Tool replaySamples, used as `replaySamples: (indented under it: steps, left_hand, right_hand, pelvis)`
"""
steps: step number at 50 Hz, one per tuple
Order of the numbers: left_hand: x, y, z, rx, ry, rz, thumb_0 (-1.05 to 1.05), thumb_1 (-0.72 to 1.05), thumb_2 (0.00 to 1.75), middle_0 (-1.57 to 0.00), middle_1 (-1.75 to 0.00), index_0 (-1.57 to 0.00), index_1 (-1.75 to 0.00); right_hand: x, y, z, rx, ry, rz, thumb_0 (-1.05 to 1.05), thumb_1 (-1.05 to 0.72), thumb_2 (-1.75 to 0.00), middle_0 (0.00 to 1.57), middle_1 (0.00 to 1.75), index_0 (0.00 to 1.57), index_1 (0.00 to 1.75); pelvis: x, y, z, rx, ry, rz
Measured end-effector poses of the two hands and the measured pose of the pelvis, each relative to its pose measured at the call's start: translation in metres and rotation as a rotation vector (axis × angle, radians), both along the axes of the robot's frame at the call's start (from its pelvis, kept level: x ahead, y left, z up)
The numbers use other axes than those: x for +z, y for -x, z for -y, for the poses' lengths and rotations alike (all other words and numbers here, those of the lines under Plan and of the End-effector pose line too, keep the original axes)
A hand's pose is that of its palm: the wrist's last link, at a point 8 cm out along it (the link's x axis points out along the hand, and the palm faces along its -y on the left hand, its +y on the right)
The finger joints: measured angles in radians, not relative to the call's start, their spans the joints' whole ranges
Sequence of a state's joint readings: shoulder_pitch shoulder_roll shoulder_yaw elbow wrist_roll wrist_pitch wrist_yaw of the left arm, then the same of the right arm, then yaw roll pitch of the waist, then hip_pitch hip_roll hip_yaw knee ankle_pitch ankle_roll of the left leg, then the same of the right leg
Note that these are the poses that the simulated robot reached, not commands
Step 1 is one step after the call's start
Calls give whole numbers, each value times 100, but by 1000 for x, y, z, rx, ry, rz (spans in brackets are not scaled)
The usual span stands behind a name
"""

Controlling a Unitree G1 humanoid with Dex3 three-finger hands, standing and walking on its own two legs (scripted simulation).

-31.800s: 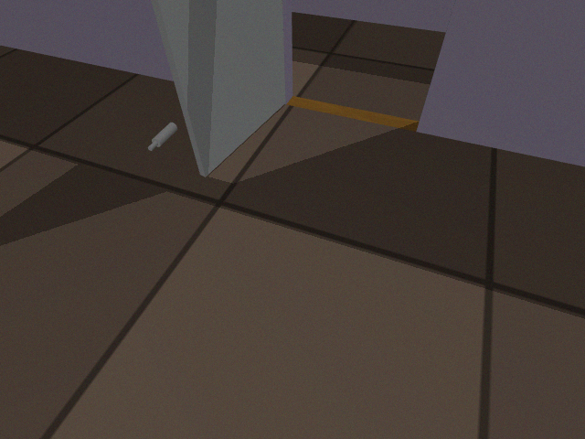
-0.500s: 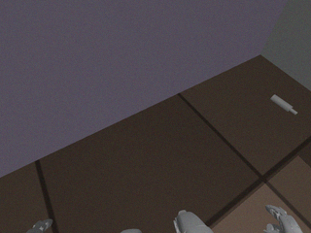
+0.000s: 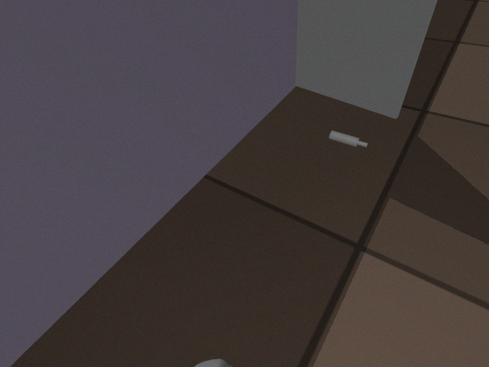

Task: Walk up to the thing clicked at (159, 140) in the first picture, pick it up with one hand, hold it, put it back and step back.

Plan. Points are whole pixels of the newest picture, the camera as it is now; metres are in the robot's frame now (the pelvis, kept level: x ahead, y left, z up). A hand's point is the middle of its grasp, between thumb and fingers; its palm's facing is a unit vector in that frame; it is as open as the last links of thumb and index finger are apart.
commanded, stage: walk up
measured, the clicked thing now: (348, 139) +1.52 -0.51 -0.74
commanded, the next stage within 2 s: none
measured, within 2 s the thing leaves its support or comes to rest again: neither
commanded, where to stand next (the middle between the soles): +0.12 +0.03 m, yaw -32 degrees
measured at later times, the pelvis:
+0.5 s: pelvis +0.09 +0.05 -0.01, yaw -15 degrees
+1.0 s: pelvis +0.08 +0.07 -0.03, yaw -26 degrees
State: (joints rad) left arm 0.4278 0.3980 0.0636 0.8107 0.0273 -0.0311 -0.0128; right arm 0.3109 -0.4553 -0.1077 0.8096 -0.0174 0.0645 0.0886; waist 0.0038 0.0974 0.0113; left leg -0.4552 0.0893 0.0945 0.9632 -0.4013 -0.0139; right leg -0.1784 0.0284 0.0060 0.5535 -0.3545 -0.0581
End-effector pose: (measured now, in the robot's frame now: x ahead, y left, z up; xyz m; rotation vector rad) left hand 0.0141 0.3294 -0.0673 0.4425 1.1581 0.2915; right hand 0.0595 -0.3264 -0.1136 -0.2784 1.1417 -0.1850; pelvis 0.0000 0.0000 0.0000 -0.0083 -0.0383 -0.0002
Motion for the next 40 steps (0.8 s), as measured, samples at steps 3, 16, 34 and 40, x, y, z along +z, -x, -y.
replaySamples:
  steps: [3, 16, 34, 40]
  left_hand:
    - [1, -13, 4, -27, 8, -36, 1, 90, 90, -21, -30, -20, -30]
    - [-54, -163, -17, -200, 66, -25, 1, 90, 90, -21, -30, -20, -30]
    - [-43, -277, 20, -435, 26, 56, 1, 91, 90, -20, -30, -20, -30]
    - [-39, -275, 26, -467, 21, 34, 1, 90, 90, -21, -30, -20, -30]
  right_hand:
    - [3, -4, -7, -28, -24, 22, 1, -90, -90, 20, 30, 20, 30]
    - [0, -41, -44, -122, 83, -14, 1, -90, -90, 20, 30, 20, 30]
    - [-20, -13, -26, -327, 99, 43, 0, -90, -90, 21, 30, 20, 30]
    - [-25, 5, -38, -372, 66, 2, 0, -90, -90, 20, 30, 20, 30]
  pelvis:
    - [5, -14, -2, -42, 1, 5]
    - [-20, -71, -40, -165, -12, -14]
    - [-34, -89, -37, -347, 16, -5]
    - [-28, -82, -42, -407, -26, -20]
